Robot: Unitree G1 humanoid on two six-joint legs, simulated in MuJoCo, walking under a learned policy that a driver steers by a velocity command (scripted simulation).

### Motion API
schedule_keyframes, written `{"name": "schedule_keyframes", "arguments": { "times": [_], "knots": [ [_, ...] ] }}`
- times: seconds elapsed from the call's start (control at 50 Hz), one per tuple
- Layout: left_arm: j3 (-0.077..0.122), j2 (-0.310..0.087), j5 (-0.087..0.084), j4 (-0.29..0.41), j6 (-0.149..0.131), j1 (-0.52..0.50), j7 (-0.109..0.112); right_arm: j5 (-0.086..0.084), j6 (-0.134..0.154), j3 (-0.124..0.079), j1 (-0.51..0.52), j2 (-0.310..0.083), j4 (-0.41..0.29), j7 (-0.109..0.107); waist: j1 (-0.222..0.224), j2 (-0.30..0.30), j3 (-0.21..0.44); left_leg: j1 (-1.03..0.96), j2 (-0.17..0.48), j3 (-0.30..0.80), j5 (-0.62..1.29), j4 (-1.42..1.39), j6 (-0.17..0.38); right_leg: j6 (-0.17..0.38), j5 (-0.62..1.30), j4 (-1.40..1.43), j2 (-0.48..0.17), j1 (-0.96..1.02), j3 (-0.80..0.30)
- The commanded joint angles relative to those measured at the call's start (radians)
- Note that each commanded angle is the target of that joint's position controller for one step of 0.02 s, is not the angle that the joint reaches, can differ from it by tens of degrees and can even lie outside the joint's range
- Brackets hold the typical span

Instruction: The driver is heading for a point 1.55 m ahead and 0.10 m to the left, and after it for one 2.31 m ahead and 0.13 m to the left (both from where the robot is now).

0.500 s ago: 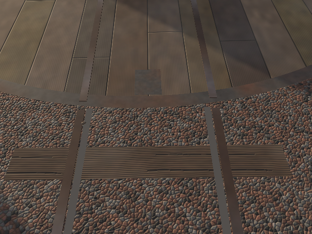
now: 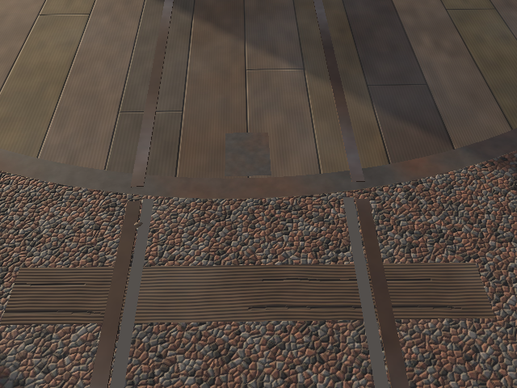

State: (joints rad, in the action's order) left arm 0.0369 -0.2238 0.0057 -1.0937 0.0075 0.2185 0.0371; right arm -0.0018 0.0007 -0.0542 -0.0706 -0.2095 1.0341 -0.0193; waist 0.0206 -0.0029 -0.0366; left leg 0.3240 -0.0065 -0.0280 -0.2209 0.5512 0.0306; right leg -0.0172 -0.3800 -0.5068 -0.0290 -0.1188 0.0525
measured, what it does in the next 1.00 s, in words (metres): walks ahead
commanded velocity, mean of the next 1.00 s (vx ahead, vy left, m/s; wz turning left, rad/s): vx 0.26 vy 0.00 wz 0.00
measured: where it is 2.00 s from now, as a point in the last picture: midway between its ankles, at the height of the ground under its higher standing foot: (286, 335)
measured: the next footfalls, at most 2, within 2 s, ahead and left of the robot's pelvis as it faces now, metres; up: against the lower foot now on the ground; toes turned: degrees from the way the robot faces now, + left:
right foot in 1.04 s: +0.45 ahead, -0.13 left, +0.00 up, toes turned -3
left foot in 1.52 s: +0.71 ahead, +0.09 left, +0.00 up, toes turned +2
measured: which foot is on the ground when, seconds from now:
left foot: down 0.00-1.00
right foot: down 0.00-0.54, up 0.56-1.00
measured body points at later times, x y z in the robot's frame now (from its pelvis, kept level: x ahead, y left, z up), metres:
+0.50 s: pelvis +0.03 +0.01 +0.00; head +0.03 +0.02 +0.45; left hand -0.03 +0.26 -0.16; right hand +0.11 -0.25 -0.14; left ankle +0.04 +0.11 -0.72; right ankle -0.07 -0.12 -0.73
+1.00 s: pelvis +0.24 +0.00 -0.01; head +0.28 -0.01 +0.44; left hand +0.48 +0.21 -0.11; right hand +0.15 -0.26 -0.15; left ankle +0.05 +0.11 -0.73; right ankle +0.42 -0.13 -0.72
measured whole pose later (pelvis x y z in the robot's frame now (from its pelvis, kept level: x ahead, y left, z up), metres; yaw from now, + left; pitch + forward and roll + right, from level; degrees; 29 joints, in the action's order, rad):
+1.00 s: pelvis +0.24 +0.00 -0.01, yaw +0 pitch +2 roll +1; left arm 0.05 -0.22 -0.03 -0.87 -0.09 -0.06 -0.04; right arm -0.01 0.07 -0.05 -0.45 -0.22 1.10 -0.02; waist -0.08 0.02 -0.03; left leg -0.17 0.00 -0.06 -0.41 0.21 -0.01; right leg 0.07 -0.03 -0.54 -0.05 -0.59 0.05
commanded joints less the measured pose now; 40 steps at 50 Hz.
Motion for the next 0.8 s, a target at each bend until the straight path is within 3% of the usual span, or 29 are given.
{"name": "schedule_keyframes", "arguments": {
  "times": [0.02, 0.26, 0.28, 0.32, 0.36, 0.4, 0.42, 0.44, 0.46, 0.5, 0.52, 0.54, 0.56, 0.58, 0.6, 0.62, 0.66, 0.72, 0.8],
  "knots": [
    [0.011, -0.087, 0.001, 0.006, -0.006, 0.063, 0.005, 0.0, 0.003, -0.02, 0.02, -0.113, -0.035, -0.005, -0.003, -0.003, 0.06, -0.163, 0.075, 0.079, 0.297, -0.062, 0.062, 0.021, 0.161, 0.083, -0.025, -0.116, -0.019],
    [0.001, -0.061, 0.003, -0.015, -0.018, 0.116, 0.011, 0.0, -0.008, -0.015, 0.021, -0.104, -0.003, -0.011, -0.011, -0.004, 0.009, -0.145, 0.058, 0.071, 0.131, -0.097, 0.043, 0.024, 0.061, 0.114, -0.026, -0.162, -0.018],
    [0.0, -0.054, 0.002, -0.026, -0.018, 0.141, 0.011, 0.0, -0.009, -0.013, 0.002, -0.097, 0.009, -0.011, -0.009, -0.001, 0.025, -0.148, 0.047, 0.062, 0.005, -0.101, 0.043, 0.03, -0.031, 0.124, -0.023, -0.158, -0.015],
    [0.011, -0.083, -0.009, -0.014, -0.017, 0.139, 0.015, -0.009, -0.009, -0.022, -0.013, -0.116, 0.015, -0.013, -0.012, 0.032, -0.022, -0.075, 0.008, 0.027, -0.321, -0.071, 0.044, 0.073, -0.249, 0.136, -0.034, -0.193, -0.044],
    [0.019, -0.102, -0.016, -0.003, -0.029, 0.179, 0.017, -0.011, 0.011, -0.023, 0.025, -0.108, -0.004, -0.009, 0.013, 0.057, -0.085, 0.043, -0.007, 0.013, -0.397, -0.016, 0.04, 0.127, -0.39, 0.193, -0.095, -0.189, -0.14],
    [0.04, -0.159, -0.028, -0.011, -0.05, 0.223, 0.015, -0.022, 0.044, -0.019, 0.072, -0.073, -0.028, 0.007, 0.03, 0.175, -0.136, 0.171, -0.021, -0.056, -0.198, 0.177, 0.023, 0.212, -0.446, 0.321, -0.263, -0.111, -0.365],
    [0.045, -0.165, -0.027, -0.006, -0.06, 0.206, 0.015, -0.023, 0.057, -0.019, 0.077, -0.074, -0.037, 0.015, 0.024, 0.187, -0.163, 0.218, 0.019, -0.029, -0.169, 0.242, 0.035, 0.24, -0.404, 0.337, -0.323, -0.102, -0.425],
    [0.043, -0.15, -0.026, 0.004, -0.07, 0.188, 0.012, -0.027, 0.068, -0.02, 0.063, -0.074, -0.038, 0.021, 0.009, 0.175, -0.17, 0.243, 0.04, -0.015, -0.19, 0.249, 0.048, 0.239, -0.324, 0.32, -0.332, -0.08, -0.419],
    [0.041, -0.136, -0.029, 0.012, -0.077, 0.173, 0.005, -0.032, 0.076, -0.019, 0.044, -0.07, -0.036, 0.025, -0.007, 0.161, -0.167, 0.225, 0.046, -0.02, -0.216, 0.193, 0.057, 0.22, -0.244, 0.29, -0.31, -0.064, -0.373],
    [0.039, -0.132, -0.035, 0.031, -0.077, 0.126, -0.008, -0.038, 0.084, -0.029, -0.085, -0.07, 0.011, 0.029, -0.073, 0.133, -0.125, -0.054, -0.008, -0.082, -0.149, -0.001, 0.061, 0.16, -0.107, 0.193, -0.214, -0.167, -0.229],
    [0.04, -0.137, -0.031, 0.044, -0.08, 0.106, -0.011, -0.033, 0.083, -0.049, -0.197, -0.106, 0.051, 0.029, -0.117, 0.108, -0.068, -0.233, -0.028, -0.068, -0.081, -0.02, 0.063, 0.134, 0.092, 0.076, -0.16, -0.239, -0.163],
    [0.029, -0.1, -0.031, 0.072, -0.088, 0.075, -0.014, -0.027, 0.087, -0.076, -0.333, -0.19, 0.078, 0.025, -0.164, -0.078, -0.011, -0.391, 0.129, 0.211, -0.14, -0.151, 0.134, 0.069, 0.246, -0.252, -0.049, -0.381, -0.026],
    [0.013, -0.036, -0.029, 0.114, -0.106, 0.073, -0.009, -0.025, 0.093, -0.084, -0.464, -0.258, 0.099, 0.036, -0.186, -0.325, 0.089, -0.549, 0.357, 0.68, -0.208, -0.351, 0.282, 0.024, -0.096, -0.604, 0.07, -0.591, -0.008],
    [0.026, -0.072, -0.049, 0.131, -0.119, 0.03, -0.013, -0.011, 0.109, -0.047, -0.398, -0.176, 0.089, 0.039, -0.137, -0.195, 0.056, -0.508, 0.406, 0.752, -0.24, -0.366, 0.291, 0.05, -0.157, -0.78, 0.024, -0.686, -0.136],
    [0.028, -0.08, -0.063, 0.137, -0.126, 0.017, -0.023, -0.009, 0.118, -0.029, -0.318, -0.128, 0.063, 0.04, -0.101, -0.128, -0.001, -0.453, 0.381, 0.627, -0.208, -0.35, 0.256, 0.083, -0.075, -0.832, -0.025, -0.732, -0.15],
    [0.031, -0.078, -0.058, 0.131, -0.13, 0.017, -0.025, -0.006, 0.122, -0.016, -0.266, -0.106, 0.044, 0.043, -0.074, -0.065, -0.015, -0.402, 0.337, 0.502, -0.163, -0.359, 0.219, 0.104, 0.024, -0.805, -0.067, -0.722, -0.138],
    [0.048, -0.093, -0.04, 0.127, -0.121, 0.019, -0.026, 0.001, 0.117, 0.0, -0.234, -0.083, 0.031, 0.045, -0.039, -0.05, -0.033, -0.313, 0.261, 0.318, -0.01, -0.386, 0.166, 0.107, 0.141, -0.684, -0.113, -0.645, -0.119],
    [0.051, -0.068, -0.032, 0.141, -0.098, -0.018, -0.033, 0.005, 0.108, 0.004, -0.301, -0.106, 0.043, 0.025, -0.035, -0.055, -0.04, -0.285, 0.229, 0.206, 0.156, -0.418, 0.166, 0.066, 0.203, -0.557, -0.114, -0.625, -0.075],
    [0.035, -0.038, -0.026, 0.211, -0.093, -0.199, -0.04, 0.006, 0.099, -0.001, -0.326, -0.145, 0.029, 0.003, -0.065, -0.052, -0.075, -0.247, 0.215, 0.131, 0.207, -0.453, 0.164, 0.028, 0.349, -0.28, -0.092, -0.619, -0.046]
  ]
}}
Velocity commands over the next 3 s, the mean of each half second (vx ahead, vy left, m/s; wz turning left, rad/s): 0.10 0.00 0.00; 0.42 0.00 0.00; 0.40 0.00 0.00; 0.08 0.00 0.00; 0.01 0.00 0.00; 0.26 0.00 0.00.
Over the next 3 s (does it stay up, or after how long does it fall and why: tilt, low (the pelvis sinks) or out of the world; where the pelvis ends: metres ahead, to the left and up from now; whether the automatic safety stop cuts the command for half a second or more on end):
stays up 0.76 0.01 0.01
